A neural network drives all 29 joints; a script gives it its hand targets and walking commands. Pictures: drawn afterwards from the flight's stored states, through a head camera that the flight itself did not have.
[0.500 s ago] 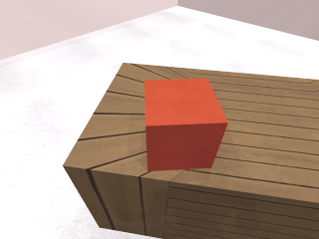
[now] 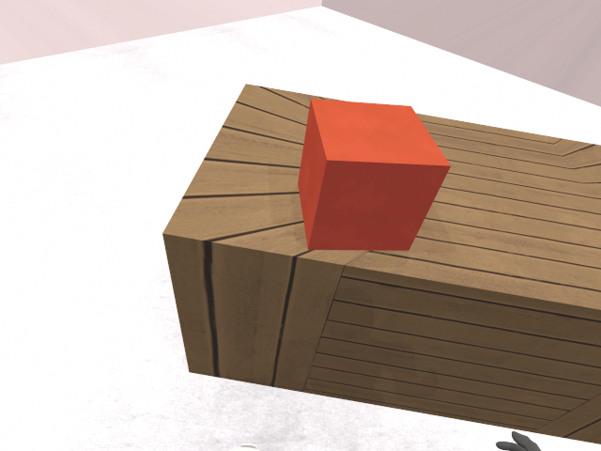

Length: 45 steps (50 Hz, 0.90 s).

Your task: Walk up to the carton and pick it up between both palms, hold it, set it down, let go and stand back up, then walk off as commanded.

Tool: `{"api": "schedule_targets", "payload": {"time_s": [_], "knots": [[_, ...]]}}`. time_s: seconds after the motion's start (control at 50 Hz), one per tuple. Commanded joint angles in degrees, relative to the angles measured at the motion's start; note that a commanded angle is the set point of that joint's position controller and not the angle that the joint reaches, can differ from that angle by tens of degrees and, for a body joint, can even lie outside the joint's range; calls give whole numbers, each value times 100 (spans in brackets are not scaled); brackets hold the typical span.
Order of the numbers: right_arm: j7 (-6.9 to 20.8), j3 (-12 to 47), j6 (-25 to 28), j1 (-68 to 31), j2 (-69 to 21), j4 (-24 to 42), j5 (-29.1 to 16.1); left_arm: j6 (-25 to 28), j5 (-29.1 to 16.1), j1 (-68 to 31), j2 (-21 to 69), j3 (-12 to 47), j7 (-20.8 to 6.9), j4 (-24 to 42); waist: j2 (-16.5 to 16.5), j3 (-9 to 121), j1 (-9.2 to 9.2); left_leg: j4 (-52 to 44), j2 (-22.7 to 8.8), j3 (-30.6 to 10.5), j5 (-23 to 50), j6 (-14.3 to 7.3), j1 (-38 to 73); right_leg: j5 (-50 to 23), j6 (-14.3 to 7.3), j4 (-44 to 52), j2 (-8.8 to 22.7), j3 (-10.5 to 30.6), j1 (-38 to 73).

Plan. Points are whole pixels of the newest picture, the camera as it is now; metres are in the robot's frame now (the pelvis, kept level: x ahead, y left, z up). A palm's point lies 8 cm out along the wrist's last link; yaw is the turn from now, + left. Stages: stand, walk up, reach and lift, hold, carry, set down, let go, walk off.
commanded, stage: walk off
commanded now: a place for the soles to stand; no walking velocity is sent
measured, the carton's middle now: (360, 176) +0.67 -0.09 +0.02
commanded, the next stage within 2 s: none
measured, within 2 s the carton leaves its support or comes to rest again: neither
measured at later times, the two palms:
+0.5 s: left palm out of the picture -0.23 +0.32 -0.10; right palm out of the picture -0.26 -0.30 -0.10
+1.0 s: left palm out of the picture -0.46 +0.37 -0.11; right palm out of the picture -0.42 -0.26 -0.01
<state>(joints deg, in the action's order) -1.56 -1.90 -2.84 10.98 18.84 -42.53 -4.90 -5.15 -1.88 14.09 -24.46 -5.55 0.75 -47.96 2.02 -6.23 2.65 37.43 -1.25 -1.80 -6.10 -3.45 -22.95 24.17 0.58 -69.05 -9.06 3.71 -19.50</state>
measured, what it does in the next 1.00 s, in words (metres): walks backwards: right foot, then left foot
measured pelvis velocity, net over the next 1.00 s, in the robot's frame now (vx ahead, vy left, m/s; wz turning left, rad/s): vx -0.50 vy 0.05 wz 0.01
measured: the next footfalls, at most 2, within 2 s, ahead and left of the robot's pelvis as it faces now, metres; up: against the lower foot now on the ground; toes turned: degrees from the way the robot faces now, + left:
right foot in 0.22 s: -0.09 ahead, -0.12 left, +0.00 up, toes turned +2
left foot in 0.54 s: -0.41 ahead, +0.07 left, +0.00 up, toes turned +2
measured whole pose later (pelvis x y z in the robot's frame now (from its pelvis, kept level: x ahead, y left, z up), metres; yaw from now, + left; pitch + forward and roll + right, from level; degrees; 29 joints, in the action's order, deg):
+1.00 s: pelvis -0.50 +0.05 +0.02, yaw +0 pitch -9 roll -5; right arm -2.4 -3.6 1.8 24.2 21.1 -33.8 -3.2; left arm -6.5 0.3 20.7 -26.8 -5.5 -4.1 -40.4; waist 4.4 -7.2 2.6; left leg 34.3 2.5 3.1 -18.2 -4.7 -9.6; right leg 19.3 -0.7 -82.8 -5.1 3.8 -30.6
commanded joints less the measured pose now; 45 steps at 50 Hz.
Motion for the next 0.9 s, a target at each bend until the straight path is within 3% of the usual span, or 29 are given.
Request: {"api": "schedule_targets", "payload": {"time_s": [0.0,0.08,0.1,0.14,0.16,0.18,0.2,0.22,0.24,0.26,0.3,0.32,0.36,0.44,0.46,0.48,0.5,0.52,0.54,0.56,0.58,0.6,0.62,0.64,0.68,0.72,0.78,0.8,0.88], "knots": [[-201,-543,-48,-571,1615,936,827,-34,417,1234,-835,-352,-82,375,-2109,-157,-66,-2726,-1130,-1221,-2678,-581,-402,545,243,-97,95,-16,-236],[-223,-601,-130,-693,1717,1080,876,-58,391,1735,-737,-347,-187,350,-2269,310,107,-3258,-1183,-1105,-3407,-156,-878,911,13,956,114,-575,781],[-256,-670,-140,-948,1820,1152,914,-66,377,1961,-677,-359,-202,342,-2564,381,275,-3241,-1164,-972,-3426,30,-1248,985,-49,1186,246,-502,1225],[-322,-684,-164,-1142,1826,1154,895,-13,374,2572,-638,-358,-250,213,-1926,736,585,-2720,-887,-506,-3909,548,-1382,1301,-265,2474,389,-590,1684],[-340,-641,-176,-1195,1798,1156,823,10,375,2859,-664,-384,-270,114,-1282,637,752,-1824,-431,-201,-4354,833,-1663,1287,-488,3208,317,-739,1705],[-343,-534,-188,-999,1447,1045,731,24,349,2238,-714,-367,-275,256,519,625,605,902,-10,15,-4908,525,-1666,1527,-773,3545,895,307,700],[-312,-435,-226,-529,1072,969,680,11,482,874,-1049,-372,-284,785,2780,-99,285,3969,1249,370,-3695,663,-1471,3003,-1292,5326,2085,2523,-1634],[-348,-396,-243,-262,1126,1023,663,75,635,-601,-1210,-360,-223,1342,2351,-938,-195,5298,1161,-439,-3270,622,-1388,4264,-1609,6545,2810,3468,-3277],[-287,-673,-332,-170,1480,985,615,230,587,-1728,-1418,-448,-148,1558,2483,-1594,-586,6379,1317,-1072,-2723,730,-686,4420,-1454,7071,2979,3589,-4793],[-203,-865,-376,46,1801,856,547,309,473,-2404,-1266,-437,-34,1658,1768,-1692,-915,6841,1241,-1320,-2056,688,-187,3785,-1216,6862,2633,3139,-5284],[-47,-853,-356,619,1875,591,521,325,531,-2738,-1066,-457,96,1742,878,-1572,-1271,6593,975,-917,-1559,505,384,2073,-878,6004,1942,1566,-4880],[28,-832,-336,932,1776,572,512,266,547,-2686,-1021,-493,148,1776,989,-1247,-1298,6528,956,-645,-1630,496,669,1781,-861,5802,1856,1126,-4541],[60,-865,-294,1068,1835,724,594,217,672,-1965,-1085,-559,163,1722,1114,-419,-894,5534,863,-174,-1833,487,583,1934,-813,5479,1808,1313,-3005],[150,-640,-104,1857,1526,860,615,92,763,-56,-1183,-485,147,1447,1188,1182,-187,474,150,8,-3457,103,742,1926,-552,4803,1948,1084,261],[146,-596,-44,2162,1467,719,586,51,760,127,-1237,-468,112,1437,1236,1381,-146,-351,200,185,-3647,144,1159,1970,-474,4218,1797,840,360],[113,-522,-1,2757,1400,534,532,-35,789,125,-1131,-375,94,1393,922,1524,-399,-1113,125,368,-3264,115,1911,2236,-375,3099,1506,290,-73],[56,-369,44,2720,1318,580,458,-104,747,202,-830,-264,84,1380,-234,1228,-598,-1655,-244,-41,-3017,-38,2056,1690,-198,1046,935,-524,-795],[6,-384,137,2212,1446,734,651,-58,596,-316,-207,-76,14,1682,-1637,672,-595,-1274,-872,-2274,-3908,-33,1938,1165,-144,-1121,262,-429,-3331],[-46,-386,196,1622,1240,829,754,24,537,-453,-18,-85,37,1927,-1340,4,-308,-1869,-1537,-3001,-4315,-112,1292,713,-152,-944,194,351,-4562],[-101,-668,320,1375,1845,1067,911,-13,512,-1212,-387,-325,-22,2552,-1481,-742,-383,-3117,-2186,-4170,-6343,-347,128,636,-62,-1096,369,1234,-4644],[-65,-831,421,679,2197,1229,862,3,441,-1319,-825,-523,-45,2557,-1643,-1175,-58,-3807,-2204,-4534,-7014,-239,-1067,512,14,-1613,349,1485,-4015],[-111,-872,528,358,2207,1193,979,46,445,-842,-1156,-579,-135,2169,-1174,-1261,80,-3826,-1951,-4231,-6467,94,-746,25,12,-1984,357,1385,-3601],[-157,-861,599,0,1987,1362,1053,77,446,-104,-1422,-554,-229,1745,-935,-892,264,-3468,-1538,-2984,-5358,486,-100,-330,58,-2208,296,938,-3279],[-187,-786,606,153,1819,1309,1079,66,471,283,-1453,-545,-268,1428,-1135,-685,158,-3262,-1201,-2287,-4572,836,202,-531,89,-2245,139,598,-2911],[-234,-725,645,331,1593,1290,1107,52,507,748,-1369,-524,-333,1228,-1087,-138,208,-3054,-1035,-1781,-3980,777,882,-742,103,-2101,203,307,-2367],[-235,-663,638,612,1502,1446,1049,14,527,995,-1213,-398,-399,1153,-1117,258,116,-2788,-1009,-1785,-4112,786,1389,-846,203,-1875,227,105,-2397],[-256,-682,651,1031,1501,1355,984,34,635,901,-1005,-326,-435,1201,-1209,309,-61,-2681,-1070,-1619,-3984,334,1937,-815,201,-1234,436,135,-2548],[-263,-666,632,1135,1478,1365,926,14,614,881,-1001,-337,-430,1146,-1174,291,-82,-2720,-993,-1526,-3905,524,1760,-892,211,-1216,311,-74,-2427],[-267,-695,612,1063,1655,1576,885,4,698,924,-1089,-346,-499,1209,-1163,26,-79,-2936,-1158,-1575,-4443,304,1482,-729,192,-1178,386,-244,-2463]]}}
